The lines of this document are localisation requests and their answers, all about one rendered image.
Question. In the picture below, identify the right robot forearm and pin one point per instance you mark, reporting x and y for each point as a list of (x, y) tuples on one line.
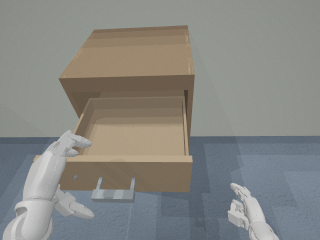
[(259, 230)]

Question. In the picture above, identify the right robot hand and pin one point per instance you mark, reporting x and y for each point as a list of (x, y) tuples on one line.
[(250, 211)]

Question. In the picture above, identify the left robot hand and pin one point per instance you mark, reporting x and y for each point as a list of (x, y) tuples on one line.
[(43, 178)]

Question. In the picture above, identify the left robot forearm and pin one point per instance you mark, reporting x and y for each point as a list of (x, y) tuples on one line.
[(33, 221)]

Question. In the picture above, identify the handle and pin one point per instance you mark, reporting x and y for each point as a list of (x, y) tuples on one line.
[(113, 195)]

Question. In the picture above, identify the drawer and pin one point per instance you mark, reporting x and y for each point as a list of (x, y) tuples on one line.
[(132, 137)]

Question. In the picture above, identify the cabinet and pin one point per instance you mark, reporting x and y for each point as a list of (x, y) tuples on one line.
[(132, 62)]

